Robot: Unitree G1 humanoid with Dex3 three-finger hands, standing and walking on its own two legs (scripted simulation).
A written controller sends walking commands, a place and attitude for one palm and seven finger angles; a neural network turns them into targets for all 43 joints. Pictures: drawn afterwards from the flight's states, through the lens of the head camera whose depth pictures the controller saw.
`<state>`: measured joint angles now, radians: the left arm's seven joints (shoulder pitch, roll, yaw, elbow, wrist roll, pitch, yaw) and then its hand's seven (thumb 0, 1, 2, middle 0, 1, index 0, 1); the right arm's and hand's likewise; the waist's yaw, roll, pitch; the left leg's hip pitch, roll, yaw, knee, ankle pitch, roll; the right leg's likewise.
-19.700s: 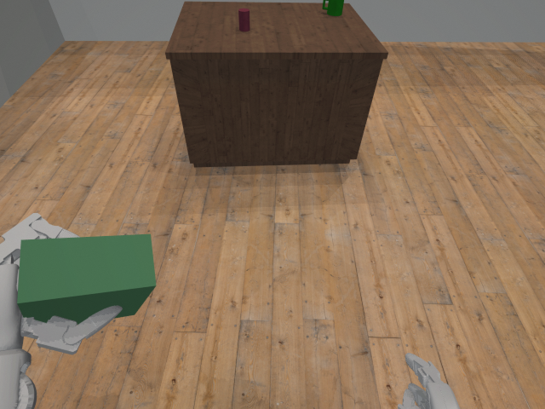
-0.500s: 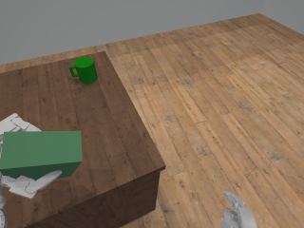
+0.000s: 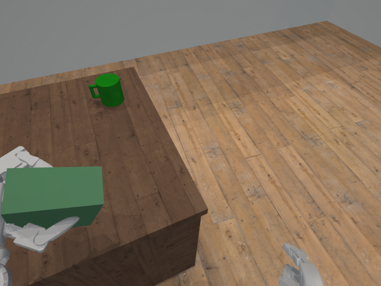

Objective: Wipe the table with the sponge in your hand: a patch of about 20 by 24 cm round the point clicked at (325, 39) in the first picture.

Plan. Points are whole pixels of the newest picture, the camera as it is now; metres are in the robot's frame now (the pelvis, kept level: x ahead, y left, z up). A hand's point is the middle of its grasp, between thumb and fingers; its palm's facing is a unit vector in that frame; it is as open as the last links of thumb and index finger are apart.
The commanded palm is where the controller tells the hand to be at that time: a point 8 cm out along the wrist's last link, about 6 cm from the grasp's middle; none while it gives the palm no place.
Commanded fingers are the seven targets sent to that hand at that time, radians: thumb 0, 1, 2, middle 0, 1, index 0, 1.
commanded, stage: shuffle to correct the standing spot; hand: left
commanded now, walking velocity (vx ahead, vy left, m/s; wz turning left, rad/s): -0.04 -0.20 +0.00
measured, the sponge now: (69, 200) +0.22 +0.20 +0.14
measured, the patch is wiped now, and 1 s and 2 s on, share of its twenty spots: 0.00 0.00 0.00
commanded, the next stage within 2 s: come to a stop and stand still in 0.80 s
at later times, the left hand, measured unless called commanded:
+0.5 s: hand (33, 200) +0.21 +0.24 +0.17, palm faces +0.31 -0.87 -0.39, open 9.8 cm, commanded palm +0.16 +0.29 +0.18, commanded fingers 0.00 0.10 1.30 -1.20 -1.60 -1.20 -1.60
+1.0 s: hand (9, 185) +0.22 +0.27 +0.18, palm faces +0.35 -0.79 -0.49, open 9.8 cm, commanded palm +0.15 +0.29 +0.18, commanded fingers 0.00 0.10 1.30 -1.20 -1.60 -1.20 -1.60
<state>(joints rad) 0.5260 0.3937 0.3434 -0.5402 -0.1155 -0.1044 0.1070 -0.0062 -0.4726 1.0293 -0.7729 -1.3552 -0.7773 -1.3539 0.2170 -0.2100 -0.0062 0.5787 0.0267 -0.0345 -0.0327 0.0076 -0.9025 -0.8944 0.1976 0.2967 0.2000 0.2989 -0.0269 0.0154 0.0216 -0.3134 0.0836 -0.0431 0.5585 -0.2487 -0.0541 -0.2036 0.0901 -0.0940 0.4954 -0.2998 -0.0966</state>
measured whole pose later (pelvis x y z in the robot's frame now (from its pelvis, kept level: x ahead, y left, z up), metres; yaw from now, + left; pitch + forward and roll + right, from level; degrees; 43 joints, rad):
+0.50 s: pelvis +0.00 +0.01 +0.00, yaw +0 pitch +0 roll -1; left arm 0.52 0.40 0.35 -0.55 -0.11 -0.11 0.11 -0.01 -0.47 1.03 -0.77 -1.36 -0.78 -1.35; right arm 0.22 -0.20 0.00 0.58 0.02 -0.04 -0.04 0.01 -0.90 -0.89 0.20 0.30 0.20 0.30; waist -0.03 0.01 0.02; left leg -0.32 0.08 -0.04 0.55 -0.24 -0.06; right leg -0.20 0.09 -0.09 0.48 -0.28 -0.08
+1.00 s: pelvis -0.01 +0.01 +0.00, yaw +0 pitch +1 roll -1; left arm 0.31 0.51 0.41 -0.41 -0.05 -0.16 0.04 -0.01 -0.47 1.03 -0.77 -1.36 -0.78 -1.35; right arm 0.24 -0.19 -0.01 0.60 0.01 -0.10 -0.04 0.01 -0.90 -0.89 0.20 0.30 0.20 0.30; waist 0.04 -0.01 0.04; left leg -0.34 0.08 -0.02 0.55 -0.20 -0.02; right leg -0.22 0.08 -0.09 0.46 -0.26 -0.08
